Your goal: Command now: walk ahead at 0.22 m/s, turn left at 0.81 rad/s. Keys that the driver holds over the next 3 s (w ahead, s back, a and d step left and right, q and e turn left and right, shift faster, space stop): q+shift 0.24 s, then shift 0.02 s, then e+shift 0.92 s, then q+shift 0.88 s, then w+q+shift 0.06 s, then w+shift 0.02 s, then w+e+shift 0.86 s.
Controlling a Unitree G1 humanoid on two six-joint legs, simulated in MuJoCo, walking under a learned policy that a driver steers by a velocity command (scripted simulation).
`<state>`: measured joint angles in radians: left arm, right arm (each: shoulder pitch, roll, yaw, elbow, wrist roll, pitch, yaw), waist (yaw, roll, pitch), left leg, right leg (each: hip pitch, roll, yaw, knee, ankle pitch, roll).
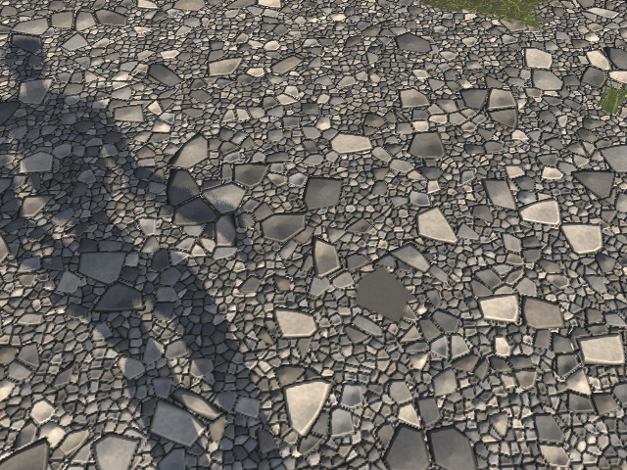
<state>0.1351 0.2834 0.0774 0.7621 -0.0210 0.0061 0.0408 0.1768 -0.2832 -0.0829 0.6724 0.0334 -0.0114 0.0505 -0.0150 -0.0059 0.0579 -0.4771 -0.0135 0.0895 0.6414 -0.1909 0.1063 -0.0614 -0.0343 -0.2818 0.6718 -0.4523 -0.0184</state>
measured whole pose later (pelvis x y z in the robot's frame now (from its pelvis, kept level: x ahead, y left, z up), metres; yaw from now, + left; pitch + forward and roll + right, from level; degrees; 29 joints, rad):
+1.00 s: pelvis +0.20 -0.07 +0.00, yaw -7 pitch +3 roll +0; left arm 0.12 0.31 0.08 0.58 -0.03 0.05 -0.04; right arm 0.16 -0.30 -0.09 0.69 0.02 0.01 -0.02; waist -0.02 0.01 0.08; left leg -0.18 0.11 0.19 0.69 -0.48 -0.02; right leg -0.43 -0.01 -0.05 0.62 -0.19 -0.02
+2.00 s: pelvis +0.23 -0.10 +0.03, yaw +10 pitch +2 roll +0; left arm 0.16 0.26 0.06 0.68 0.02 0.01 0.04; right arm 0.21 -0.34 -0.10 0.60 0.03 0.06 0.00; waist 0.01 0.04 0.06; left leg -0.59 0.08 -0.03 1.06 -0.31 -0.13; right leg -0.16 0.00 -0.15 0.38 -0.25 -0.05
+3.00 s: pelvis +0.76 +0.08 +0.02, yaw -11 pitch +2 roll +0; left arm 0.47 0.31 0.07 0.86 0.00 -0.06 -0.01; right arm -0.01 -0.26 0.04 0.58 -0.05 -0.06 0.03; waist 0.10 0.00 0.03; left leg -0.75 0.14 -0.09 0.79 -0.05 -0.06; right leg 0.03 0.19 0.17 0.31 -0.34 -0.18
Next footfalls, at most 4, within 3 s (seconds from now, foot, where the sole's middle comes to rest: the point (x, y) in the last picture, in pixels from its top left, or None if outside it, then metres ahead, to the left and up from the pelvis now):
0.36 right None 0.29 -0.10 -0.75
1.00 right None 0.28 -0.19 -0.75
1.38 left None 0.35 0.03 -0.75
1.72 right None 0.26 -0.19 -0.75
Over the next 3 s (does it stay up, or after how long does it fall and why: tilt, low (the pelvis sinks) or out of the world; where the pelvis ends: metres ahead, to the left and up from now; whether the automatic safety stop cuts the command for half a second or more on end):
stays up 0.76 0.08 0.02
